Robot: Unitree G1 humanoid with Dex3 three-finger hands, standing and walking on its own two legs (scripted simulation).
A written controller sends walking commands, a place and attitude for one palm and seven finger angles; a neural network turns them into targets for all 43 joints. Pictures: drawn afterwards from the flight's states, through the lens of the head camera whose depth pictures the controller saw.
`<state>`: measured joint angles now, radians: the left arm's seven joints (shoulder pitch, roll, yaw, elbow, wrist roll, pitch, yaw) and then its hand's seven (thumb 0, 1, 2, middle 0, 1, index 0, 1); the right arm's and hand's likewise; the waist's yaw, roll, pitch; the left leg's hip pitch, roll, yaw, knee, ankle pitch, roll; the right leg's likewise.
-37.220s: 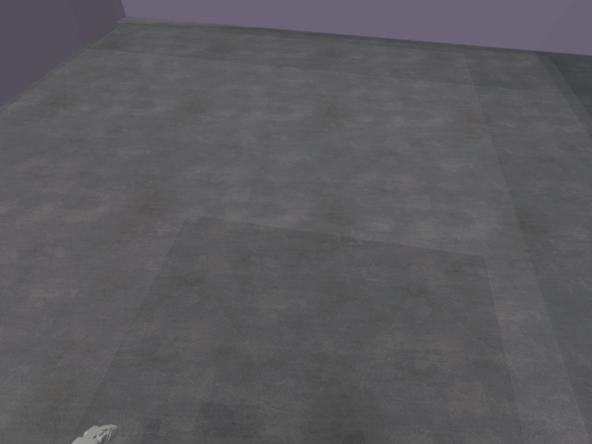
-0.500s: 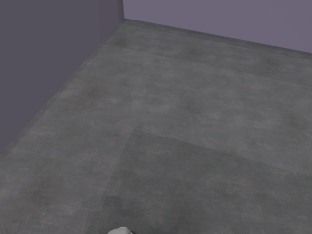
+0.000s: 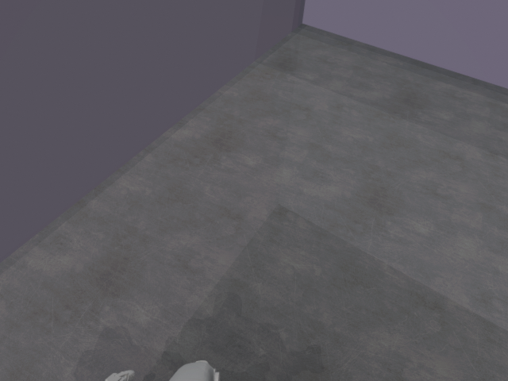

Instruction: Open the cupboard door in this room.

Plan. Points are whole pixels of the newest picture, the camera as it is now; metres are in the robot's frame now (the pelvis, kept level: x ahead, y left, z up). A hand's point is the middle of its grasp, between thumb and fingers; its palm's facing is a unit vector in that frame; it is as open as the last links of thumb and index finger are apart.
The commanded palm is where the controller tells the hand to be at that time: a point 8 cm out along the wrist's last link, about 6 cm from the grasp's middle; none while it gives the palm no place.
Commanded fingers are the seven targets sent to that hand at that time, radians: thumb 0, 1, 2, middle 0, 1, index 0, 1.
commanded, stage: turn to face it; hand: left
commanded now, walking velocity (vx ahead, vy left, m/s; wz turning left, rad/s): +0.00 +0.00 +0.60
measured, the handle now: out of the picture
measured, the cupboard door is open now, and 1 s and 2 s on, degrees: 47 47 47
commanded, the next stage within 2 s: none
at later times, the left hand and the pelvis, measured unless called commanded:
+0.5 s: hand out of the picture +0.06 +0.19 -0.16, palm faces +0.32 -0.90 -0.31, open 7.4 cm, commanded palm none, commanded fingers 0.00 0.90 0.90 -0.20 -0.30 -0.20 -0.30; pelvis +0.03 -0.05 -0.01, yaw +19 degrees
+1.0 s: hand out of the picture +0.01 +0.16 -0.16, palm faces +0.59 -0.75 -0.31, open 7.4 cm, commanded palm none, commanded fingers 0.00 0.90 0.90 -0.20 -0.30 -0.20 -0.30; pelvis +0.06 -0.08 -0.01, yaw +37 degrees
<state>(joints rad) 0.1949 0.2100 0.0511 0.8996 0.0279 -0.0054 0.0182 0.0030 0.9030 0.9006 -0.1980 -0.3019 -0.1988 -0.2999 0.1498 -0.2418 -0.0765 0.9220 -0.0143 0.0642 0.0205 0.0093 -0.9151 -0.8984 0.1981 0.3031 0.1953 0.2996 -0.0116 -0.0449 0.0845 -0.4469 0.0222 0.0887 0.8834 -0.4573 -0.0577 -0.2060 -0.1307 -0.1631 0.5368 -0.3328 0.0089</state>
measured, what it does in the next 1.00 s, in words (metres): steps on the spot, turning left: left foot, then right foot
